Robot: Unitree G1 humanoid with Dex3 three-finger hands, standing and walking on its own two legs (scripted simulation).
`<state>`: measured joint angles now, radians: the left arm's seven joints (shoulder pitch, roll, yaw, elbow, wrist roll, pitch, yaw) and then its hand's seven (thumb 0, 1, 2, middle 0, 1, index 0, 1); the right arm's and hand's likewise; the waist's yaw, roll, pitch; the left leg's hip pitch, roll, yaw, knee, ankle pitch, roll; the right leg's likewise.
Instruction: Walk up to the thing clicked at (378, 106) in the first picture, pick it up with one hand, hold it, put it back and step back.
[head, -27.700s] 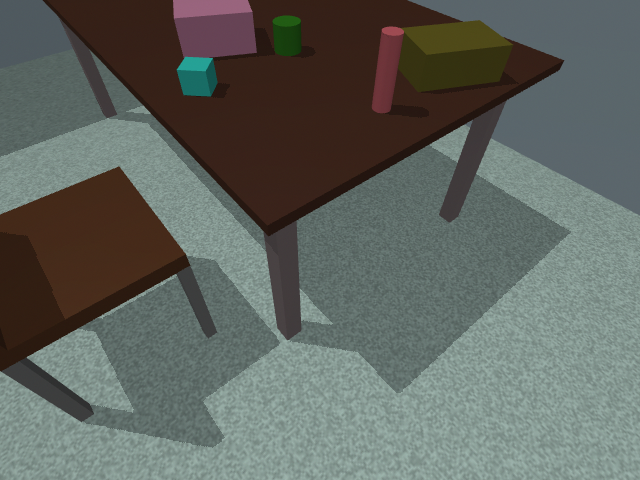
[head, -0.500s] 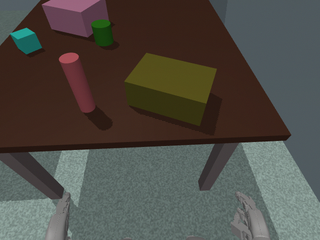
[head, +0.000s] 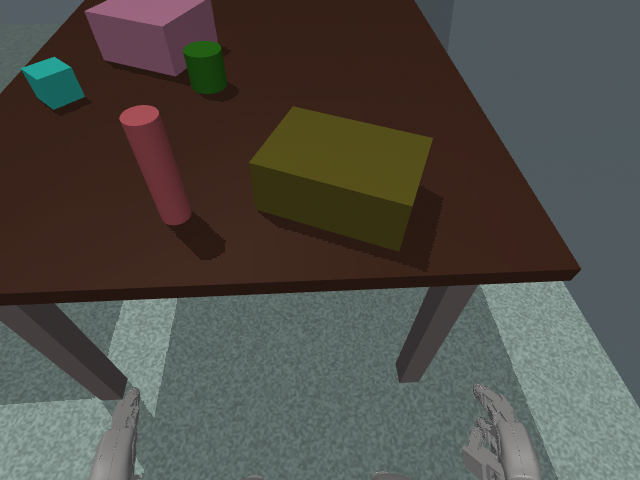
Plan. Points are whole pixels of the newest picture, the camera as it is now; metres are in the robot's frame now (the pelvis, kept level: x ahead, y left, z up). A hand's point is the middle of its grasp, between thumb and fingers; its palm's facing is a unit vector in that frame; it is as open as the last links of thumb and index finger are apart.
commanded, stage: home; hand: left
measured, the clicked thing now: (160, 171) +0.52 +0.23 +0.09
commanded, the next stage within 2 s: stand in 1.08 s
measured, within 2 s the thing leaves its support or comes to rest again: neither
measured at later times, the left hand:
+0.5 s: hand (160, 469) +0.16 +0.19 -0.06, palm faces +0.11 -0.96 -0.27, open 17.5 cm
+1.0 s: hand (163, 467) +0.17 +0.19 -0.06, palm faces +0.05 -0.95 -0.31, open 17.5 cm
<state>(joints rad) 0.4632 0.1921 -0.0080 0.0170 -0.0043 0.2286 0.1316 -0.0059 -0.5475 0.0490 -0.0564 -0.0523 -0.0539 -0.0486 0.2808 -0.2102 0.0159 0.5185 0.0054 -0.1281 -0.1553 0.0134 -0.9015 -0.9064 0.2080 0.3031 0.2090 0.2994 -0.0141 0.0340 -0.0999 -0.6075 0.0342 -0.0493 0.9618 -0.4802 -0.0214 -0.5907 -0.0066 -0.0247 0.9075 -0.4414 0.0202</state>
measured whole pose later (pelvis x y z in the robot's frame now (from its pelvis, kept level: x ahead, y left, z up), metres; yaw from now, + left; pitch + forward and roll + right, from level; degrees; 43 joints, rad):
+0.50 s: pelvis -0.01 +0.01 +0.00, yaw +0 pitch +7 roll -2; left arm 0.46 0.20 -0.01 0.00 0.00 0.25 0.13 -0.01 -0.55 0.04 -0.06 -0.05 -0.05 -0.05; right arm 0.28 -0.20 0.02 0.52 0.00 -0.14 -0.16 0.01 -0.90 -0.91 0.21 0.30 0.21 0.30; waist -0.01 0.03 -0.10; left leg -0.62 0.03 -0.05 0.97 -0.48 -0.01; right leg -0.60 -0.01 -0.02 0.90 -0.43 0.03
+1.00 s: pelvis +0.00 +0.00 +0.00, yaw +0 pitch +5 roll -2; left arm 0.41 0.22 -0.02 0.11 0.04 0.17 0.10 0.00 -0.54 0.05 -0.06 -0.05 -0.05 -0.05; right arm 0.25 -0.22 0.02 0.58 -0.05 -0.13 -0.14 0.01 -0.90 -0.91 0.21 0.30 0.21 0.30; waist 0.00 0.02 -0.06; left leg -0.57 0.03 -0.04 0.96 -0.48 -0.01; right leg -0.56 -0.02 -0.01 0.91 -0.44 0.02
